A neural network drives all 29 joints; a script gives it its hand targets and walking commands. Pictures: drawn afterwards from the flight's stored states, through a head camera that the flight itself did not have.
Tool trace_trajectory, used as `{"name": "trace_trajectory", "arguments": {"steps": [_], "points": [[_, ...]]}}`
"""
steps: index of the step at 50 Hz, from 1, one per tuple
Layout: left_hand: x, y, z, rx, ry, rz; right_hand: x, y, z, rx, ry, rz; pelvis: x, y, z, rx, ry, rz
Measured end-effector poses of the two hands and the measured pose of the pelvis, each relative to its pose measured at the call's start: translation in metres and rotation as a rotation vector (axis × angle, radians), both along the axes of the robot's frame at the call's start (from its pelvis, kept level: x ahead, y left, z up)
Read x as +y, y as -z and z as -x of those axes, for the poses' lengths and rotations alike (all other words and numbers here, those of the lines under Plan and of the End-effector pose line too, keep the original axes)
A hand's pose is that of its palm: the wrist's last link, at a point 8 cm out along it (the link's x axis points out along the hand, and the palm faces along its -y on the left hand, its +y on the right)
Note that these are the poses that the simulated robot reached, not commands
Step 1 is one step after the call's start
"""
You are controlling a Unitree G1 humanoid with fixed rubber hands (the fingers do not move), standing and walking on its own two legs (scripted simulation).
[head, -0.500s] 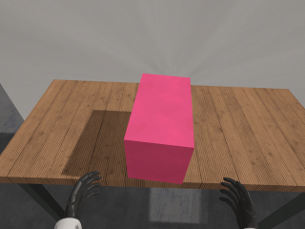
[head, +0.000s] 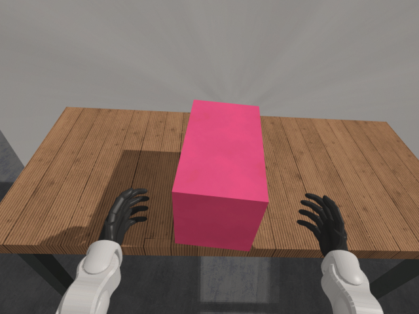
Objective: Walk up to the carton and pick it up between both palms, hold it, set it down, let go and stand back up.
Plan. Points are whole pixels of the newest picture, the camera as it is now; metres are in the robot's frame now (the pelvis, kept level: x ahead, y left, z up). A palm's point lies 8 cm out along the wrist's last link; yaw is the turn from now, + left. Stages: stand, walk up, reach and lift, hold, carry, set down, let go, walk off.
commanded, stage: reach and lift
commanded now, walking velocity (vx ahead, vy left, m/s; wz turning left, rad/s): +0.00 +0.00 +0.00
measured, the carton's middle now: (219, 170) +0.46 -0.01 +0.01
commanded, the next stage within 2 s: none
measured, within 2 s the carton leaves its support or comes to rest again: neither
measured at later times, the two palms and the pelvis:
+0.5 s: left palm (130, 181) +0.33 +0.16 +0.11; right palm (333, 195) +0.32 -0.22 +0.11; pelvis -0.01 +0.00 +0.00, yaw -1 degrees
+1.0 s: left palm (140, 141) +0.40 +0.16 +0.14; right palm (333, 153) +0.39 -0.22 +0.15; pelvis -0.01 -0.01 +0.00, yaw +0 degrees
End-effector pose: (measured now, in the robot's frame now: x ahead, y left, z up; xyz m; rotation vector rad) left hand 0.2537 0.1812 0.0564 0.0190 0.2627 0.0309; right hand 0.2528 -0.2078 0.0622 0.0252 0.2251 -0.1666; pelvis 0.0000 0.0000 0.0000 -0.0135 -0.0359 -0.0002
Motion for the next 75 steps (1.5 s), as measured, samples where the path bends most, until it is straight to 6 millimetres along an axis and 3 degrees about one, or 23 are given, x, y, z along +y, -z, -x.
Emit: {"name": "trace_trajectory", "arguments": {"steps": [16,49,63,69,75], "points": [[-0.010,-0.031,-0.048,0.019,0.026,-0.004,-0.006,-0.026,-0.040,-0.018,0.006,-0.010,0.007,0.000,0.007,-0.012,0.017,0.002],[-0.025,-0.084,-0.148,-0.024,-0.001,-0.012,-0.014,-0.087,-0.138,0.004,0.033,0.021,-0.007,0.001,0.013,0.114,0.002,-0.010],[-0.025,-0.107,-0.181,-0.057,-0.014,-0.015,-0.011,-0.110,-0.167,0.016,0.036,0.031,-0.007,0.003,0.013,0.193,-0.006,-0.004],[-0.025,-0.098,-0.185,-0.056,-0.008,-0.020,-0.010,-0.101,-0.168,0.027,0.038,0.037,-0.007,0.003,0.014,0.207,-0.012,-0.002],[-0.026,-0.058,-0.176,-0.039,0.001,-0.021,-0.005,-0.065,-0.159,0.041,0.027,0.033,-0.005,0.004,0.015,0.233,-0.013,-0.001]]}}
